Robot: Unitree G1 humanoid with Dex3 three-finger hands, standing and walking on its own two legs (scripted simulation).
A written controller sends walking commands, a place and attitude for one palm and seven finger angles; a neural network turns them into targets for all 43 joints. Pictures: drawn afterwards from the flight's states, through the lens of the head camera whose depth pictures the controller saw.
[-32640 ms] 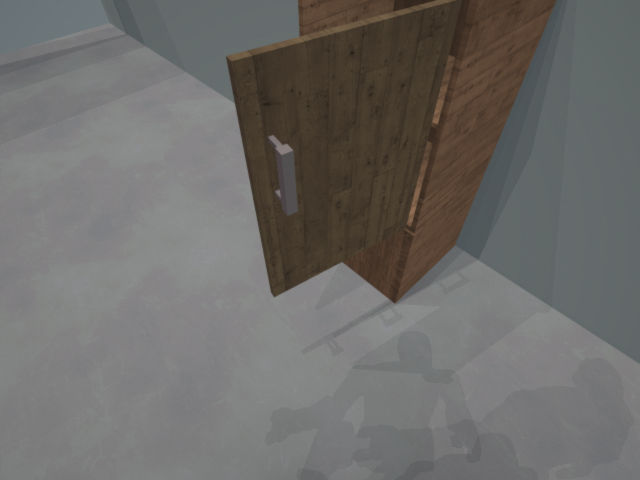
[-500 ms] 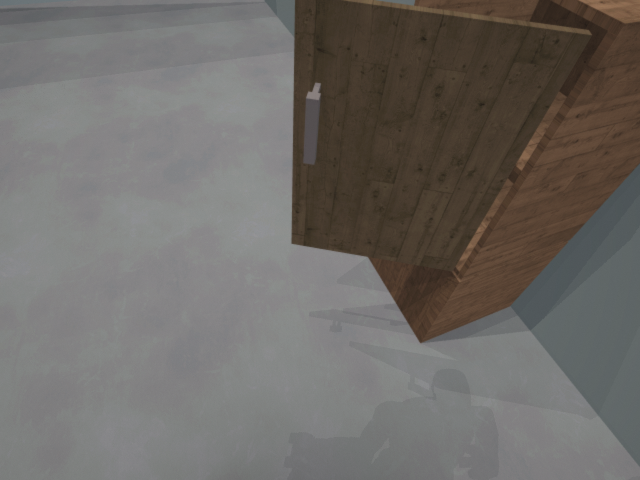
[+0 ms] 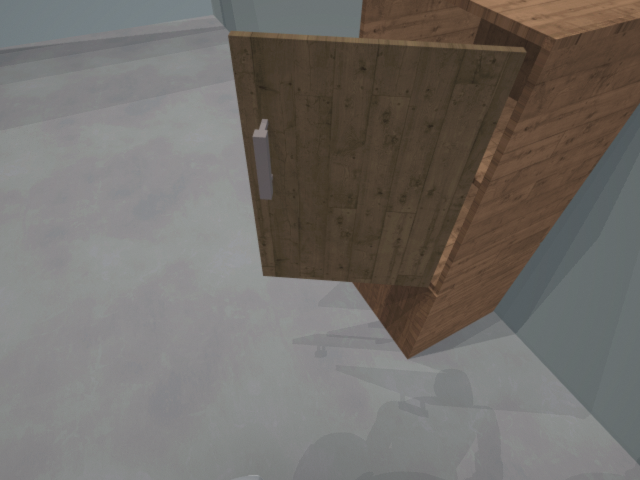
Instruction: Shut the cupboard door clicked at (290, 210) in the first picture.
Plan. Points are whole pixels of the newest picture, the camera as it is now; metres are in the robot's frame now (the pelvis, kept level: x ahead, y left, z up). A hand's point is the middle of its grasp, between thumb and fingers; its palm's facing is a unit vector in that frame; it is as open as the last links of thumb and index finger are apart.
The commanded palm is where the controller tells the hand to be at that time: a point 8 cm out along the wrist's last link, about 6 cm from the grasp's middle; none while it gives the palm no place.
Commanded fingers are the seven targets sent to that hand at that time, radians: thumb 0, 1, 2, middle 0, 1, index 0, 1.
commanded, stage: take the last steps up to it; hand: left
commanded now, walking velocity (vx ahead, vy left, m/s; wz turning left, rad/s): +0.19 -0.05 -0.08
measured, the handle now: (265, 160) +0.62 +0.13 +0.05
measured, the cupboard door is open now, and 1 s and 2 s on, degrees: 58 58 58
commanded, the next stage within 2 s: come to a stop and stand still in 0.18 s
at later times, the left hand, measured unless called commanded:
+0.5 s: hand (232, 444) +0.20 +0.14 -0.16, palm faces -0.04 -0.97 -0.22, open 7.3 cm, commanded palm none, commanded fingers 0.00 0.90 0.90 -0.20 -0.30 -0.20 -0.30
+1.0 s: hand out of the picture +0.13 +0.18 -0.18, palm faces +0.03 -0.97 -0.24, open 7.4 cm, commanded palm none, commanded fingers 0.00 0.90 0.90 -0.20 -0.30 -0.20 -0.30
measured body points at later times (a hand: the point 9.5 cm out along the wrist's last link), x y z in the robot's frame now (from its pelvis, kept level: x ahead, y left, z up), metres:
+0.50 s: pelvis +0.12 -0.03 +0.00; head +0.14 -0.05 +0.45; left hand +0.21 +0.19 -0.15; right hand +0.08 -0.25 -0.17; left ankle +0.08 +0.11 -0.74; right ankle +0.13 -0.14 -0.74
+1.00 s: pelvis +0.10 -0.02 +0.00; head +0.13 -0.01 +0.45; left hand +0.13 +0.23 -0.16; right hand +0.18 -0.25 -0.15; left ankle +0.12 +0.09 -0.74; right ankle +0.06 -0.15 -0.74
